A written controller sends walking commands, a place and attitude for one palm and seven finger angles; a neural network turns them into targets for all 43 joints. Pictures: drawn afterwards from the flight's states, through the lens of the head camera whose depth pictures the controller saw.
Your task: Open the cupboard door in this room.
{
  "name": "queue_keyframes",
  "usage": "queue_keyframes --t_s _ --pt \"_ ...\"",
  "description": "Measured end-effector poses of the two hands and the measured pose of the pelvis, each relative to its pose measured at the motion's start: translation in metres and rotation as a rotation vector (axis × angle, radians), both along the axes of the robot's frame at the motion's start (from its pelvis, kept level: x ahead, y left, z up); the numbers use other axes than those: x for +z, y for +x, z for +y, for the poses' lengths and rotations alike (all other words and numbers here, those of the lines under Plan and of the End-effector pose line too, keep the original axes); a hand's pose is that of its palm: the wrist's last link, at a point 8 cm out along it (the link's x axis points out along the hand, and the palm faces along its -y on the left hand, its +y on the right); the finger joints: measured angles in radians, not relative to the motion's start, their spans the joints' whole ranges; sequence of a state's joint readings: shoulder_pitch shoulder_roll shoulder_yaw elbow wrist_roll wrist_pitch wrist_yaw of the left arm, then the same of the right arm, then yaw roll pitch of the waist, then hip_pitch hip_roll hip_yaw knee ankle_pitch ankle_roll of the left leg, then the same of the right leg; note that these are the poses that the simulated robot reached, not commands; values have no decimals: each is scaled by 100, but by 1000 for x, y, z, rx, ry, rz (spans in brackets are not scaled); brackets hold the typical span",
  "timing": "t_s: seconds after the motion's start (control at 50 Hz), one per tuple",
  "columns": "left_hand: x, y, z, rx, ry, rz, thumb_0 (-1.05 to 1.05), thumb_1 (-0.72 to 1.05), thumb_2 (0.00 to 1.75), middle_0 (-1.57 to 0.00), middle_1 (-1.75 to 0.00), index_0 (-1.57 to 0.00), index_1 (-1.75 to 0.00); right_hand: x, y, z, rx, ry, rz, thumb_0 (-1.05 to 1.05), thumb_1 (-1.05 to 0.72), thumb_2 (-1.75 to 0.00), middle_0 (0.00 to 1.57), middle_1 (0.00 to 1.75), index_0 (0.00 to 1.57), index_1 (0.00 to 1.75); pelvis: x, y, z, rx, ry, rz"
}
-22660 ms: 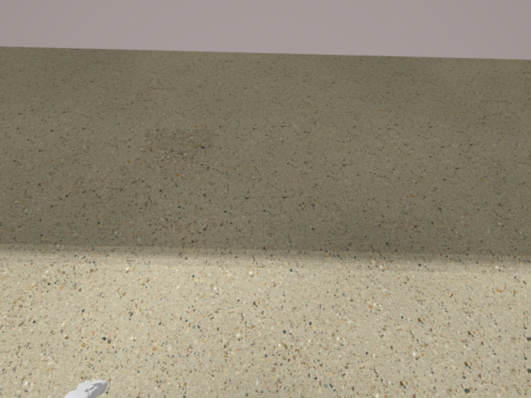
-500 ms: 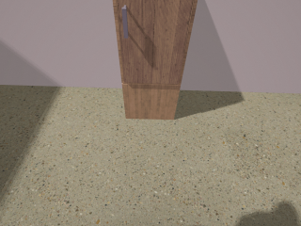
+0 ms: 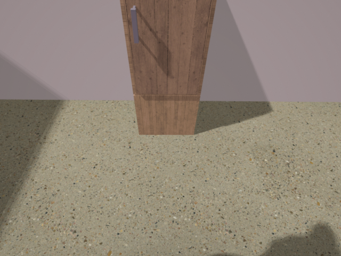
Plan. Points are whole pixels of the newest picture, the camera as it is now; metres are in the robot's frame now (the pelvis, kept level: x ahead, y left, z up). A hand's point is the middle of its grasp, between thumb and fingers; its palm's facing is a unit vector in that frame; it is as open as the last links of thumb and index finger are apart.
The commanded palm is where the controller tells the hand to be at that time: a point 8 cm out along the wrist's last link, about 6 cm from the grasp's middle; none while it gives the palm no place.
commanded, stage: look at it before walking up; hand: left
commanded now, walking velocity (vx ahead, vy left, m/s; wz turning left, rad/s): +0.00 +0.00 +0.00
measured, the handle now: (135, 24) +1.02 +0.22 +0.08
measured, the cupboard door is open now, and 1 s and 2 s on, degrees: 0 0 0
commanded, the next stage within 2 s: walk to a spot facing it in 0.28 s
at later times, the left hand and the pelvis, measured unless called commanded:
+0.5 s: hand out of the picture -0.02 +0.16 -0.18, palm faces +0.03 -0.99 -0.16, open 7.3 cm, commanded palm none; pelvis +0.00 +0.00 +0.00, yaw +0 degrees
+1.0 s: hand out of the picture +0.01 +0.14 -0.18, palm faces +0.07 -0.99 -0.12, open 7.3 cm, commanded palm none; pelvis +0.12 +0.00 -0.01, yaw -2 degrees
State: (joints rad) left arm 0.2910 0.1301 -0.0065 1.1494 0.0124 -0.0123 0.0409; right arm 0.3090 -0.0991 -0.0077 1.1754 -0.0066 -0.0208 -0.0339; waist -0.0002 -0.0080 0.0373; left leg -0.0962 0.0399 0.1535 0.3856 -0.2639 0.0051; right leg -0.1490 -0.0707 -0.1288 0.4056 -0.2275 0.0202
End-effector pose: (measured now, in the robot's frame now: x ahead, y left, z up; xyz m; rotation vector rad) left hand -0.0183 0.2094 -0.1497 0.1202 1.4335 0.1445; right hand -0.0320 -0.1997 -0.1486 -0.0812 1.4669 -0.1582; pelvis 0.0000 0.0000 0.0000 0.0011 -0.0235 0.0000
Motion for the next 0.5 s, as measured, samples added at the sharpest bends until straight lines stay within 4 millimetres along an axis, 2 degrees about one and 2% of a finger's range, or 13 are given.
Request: queue_keyframes --t_s 0.26,0.5 --pt "-2 -10 -9 8 -23 10 0 91 90 -19 -30 -20 -30 3 9 -11 13 -24 -31 0 -91 -90 19 30 20 30 0 -3 -2 2 -1 -2" --pt "-1 -9 -2 4 -8 7 0 91 90 -19 -30 -20 -30 1 9 -15 13 -27 -36 1 -91 -90 19 30 20 30 -1 -3 -3 -7 -1 -2"
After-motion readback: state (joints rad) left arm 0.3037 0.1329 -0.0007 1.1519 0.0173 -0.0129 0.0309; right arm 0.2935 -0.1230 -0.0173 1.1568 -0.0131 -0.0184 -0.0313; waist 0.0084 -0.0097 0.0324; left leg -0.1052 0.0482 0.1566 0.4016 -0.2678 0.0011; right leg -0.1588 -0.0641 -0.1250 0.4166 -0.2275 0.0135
